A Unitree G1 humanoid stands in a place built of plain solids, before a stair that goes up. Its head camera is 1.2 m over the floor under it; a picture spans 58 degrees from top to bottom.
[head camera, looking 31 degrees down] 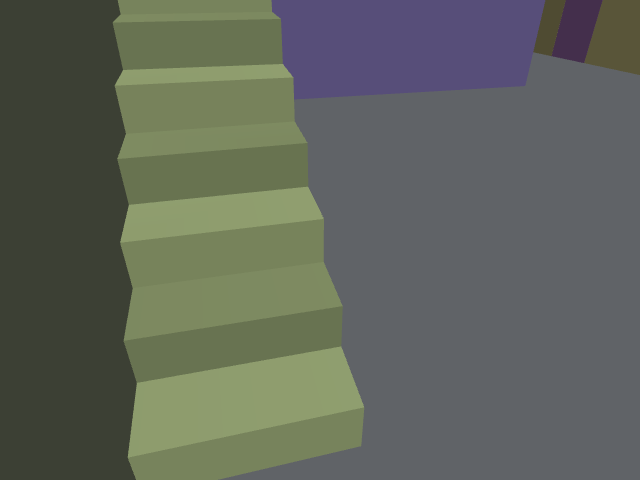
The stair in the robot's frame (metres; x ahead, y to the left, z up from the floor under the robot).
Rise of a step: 0.18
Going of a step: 0.23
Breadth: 0.72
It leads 14 degrees to the left of straight ahead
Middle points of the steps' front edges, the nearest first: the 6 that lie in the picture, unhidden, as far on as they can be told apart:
0.71 0.23 0.18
0.93 0.28 0.36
1.15 0.34 0.53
1.38 0.39 0.71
1.60 0.45 0.89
1.83 0.50 1.07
